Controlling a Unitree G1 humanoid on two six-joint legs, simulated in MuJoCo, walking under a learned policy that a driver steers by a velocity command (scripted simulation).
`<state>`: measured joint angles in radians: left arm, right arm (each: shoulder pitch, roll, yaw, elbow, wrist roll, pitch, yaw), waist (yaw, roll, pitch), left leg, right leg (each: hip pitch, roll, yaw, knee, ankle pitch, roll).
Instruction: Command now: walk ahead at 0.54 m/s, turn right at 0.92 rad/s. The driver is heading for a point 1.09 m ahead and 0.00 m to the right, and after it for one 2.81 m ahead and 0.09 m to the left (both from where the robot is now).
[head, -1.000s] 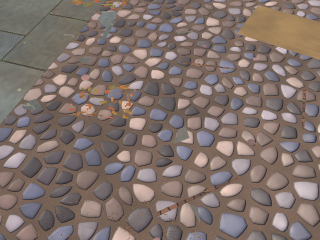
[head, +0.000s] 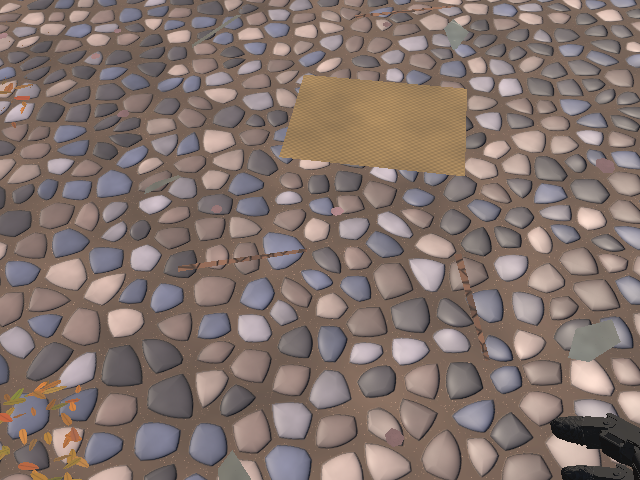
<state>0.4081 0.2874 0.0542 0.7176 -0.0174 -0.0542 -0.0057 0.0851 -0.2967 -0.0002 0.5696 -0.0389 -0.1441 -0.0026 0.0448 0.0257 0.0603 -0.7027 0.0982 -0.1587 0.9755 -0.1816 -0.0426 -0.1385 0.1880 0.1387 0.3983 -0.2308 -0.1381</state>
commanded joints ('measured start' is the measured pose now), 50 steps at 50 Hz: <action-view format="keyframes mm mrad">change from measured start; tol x64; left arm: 1 -101 177 56 -66 -17 4 32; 50 -323 7 -29 -184 -18 -40 -13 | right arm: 1 -12 -29 -18 -56 -13 -3 4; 50 433 -240 -101 205 54 48 13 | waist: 1 -33 -37 -7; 50 -186 243 -73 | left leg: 1 426 -179 189 -310 318 -33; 9 1066 265 -289 -389 1077 174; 13 697 213 -309 -628 90 253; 40 86 -43 137 -204 -271 27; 50 977 306 -419 -768 -524 295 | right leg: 1 -437 -79 104 -74 472 -41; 11 -519 -132 84 1230 -392 236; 31 -160 -497 263 -151 -66 -133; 50 -831 -186 -126 536 -253 88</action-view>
